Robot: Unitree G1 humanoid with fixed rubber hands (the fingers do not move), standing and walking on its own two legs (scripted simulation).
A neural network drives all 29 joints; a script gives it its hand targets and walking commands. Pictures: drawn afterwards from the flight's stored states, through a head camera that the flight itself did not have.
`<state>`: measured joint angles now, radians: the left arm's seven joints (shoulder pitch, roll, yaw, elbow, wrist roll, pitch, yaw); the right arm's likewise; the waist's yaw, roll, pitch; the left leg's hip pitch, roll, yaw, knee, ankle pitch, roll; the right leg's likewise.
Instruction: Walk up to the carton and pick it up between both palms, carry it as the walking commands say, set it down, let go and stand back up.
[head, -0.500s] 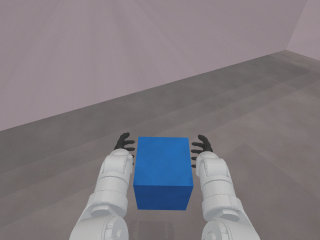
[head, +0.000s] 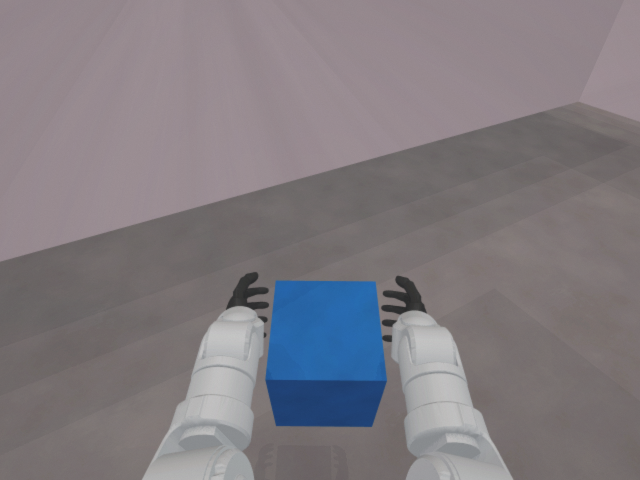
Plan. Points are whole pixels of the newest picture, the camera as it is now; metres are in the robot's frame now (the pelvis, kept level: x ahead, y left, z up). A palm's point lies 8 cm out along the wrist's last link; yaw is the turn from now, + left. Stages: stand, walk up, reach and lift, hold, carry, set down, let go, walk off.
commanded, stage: reach and lift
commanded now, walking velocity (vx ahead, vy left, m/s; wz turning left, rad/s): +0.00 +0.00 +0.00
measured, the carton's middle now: (324, 355) +0.33 +0.00 -0.04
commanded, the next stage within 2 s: hold in 0.16 s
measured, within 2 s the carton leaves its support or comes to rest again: neither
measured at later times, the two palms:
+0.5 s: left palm (237, 327) +0.30 +0.12 +0.06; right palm (417, 334) +0.30 -0.12 +0.06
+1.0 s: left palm (237, 328) +0.30 +0.12 +0.06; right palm (417, 335) +0.30 -0.12 +0.06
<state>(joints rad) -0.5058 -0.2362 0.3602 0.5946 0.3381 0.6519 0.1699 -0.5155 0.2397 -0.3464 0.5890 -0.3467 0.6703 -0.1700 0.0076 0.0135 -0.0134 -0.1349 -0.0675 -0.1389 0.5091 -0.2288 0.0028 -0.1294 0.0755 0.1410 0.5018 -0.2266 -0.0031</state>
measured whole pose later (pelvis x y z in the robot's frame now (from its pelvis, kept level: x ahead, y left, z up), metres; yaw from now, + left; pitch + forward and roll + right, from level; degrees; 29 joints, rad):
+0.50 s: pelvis +0.00 +0.00 +0.00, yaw +0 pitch -9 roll +0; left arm -0.46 -0.22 0.29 0.55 0.33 0.71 0.14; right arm -0.47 0.22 -0.30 0.54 -0.33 0.72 -0.14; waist 0.00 0.01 -0.02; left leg -0.11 -0.07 -0.13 0.50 -0.22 0.01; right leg -0.11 0.07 0.14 0.49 -0.22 0.00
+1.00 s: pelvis -0.01 +0.00 +0.00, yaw +0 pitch -9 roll +0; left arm -0.47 -0.22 0.30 0.54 0.33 0.71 0.14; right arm -0.48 0.23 -0.31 0.53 -0.34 0.72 -0.13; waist 0.00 0.00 -0.02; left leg -0.13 -0.07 -0.12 0.51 -0.22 0.01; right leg -0.12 0.06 0.14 0.51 -0.22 0.00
